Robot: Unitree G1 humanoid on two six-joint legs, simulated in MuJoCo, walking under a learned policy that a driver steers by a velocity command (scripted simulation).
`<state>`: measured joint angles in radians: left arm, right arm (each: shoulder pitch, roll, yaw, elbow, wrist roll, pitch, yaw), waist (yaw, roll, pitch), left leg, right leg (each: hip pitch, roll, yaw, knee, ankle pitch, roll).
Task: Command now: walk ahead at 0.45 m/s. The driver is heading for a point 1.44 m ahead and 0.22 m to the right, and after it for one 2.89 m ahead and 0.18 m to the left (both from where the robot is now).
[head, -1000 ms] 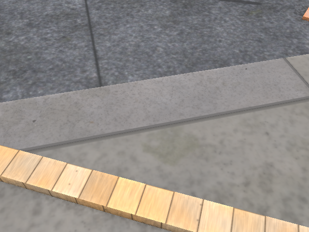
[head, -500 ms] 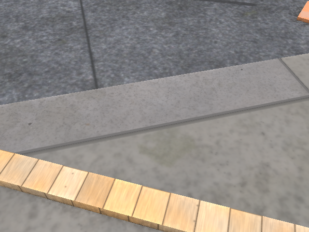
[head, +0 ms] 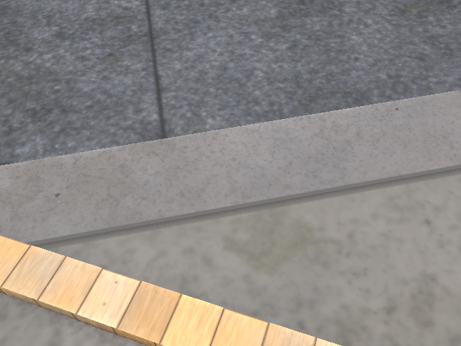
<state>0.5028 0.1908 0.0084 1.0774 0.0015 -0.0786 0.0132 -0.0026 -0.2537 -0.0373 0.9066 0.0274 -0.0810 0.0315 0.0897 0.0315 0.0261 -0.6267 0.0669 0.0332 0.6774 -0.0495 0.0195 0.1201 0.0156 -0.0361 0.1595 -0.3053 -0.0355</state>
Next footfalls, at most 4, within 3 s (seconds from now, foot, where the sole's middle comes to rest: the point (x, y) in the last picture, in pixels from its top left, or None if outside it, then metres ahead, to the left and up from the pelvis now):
0.14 left None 0.26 0.13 -0.78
0.58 right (313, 320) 0.55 -0.12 -0.74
1.14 left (239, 221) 0.89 0.12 -0.78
1.64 right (330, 189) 1.04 -0.20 -0.78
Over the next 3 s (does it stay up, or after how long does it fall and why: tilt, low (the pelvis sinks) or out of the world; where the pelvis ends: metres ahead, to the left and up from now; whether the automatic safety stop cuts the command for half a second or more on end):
stays up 1.59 -0.33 -0.05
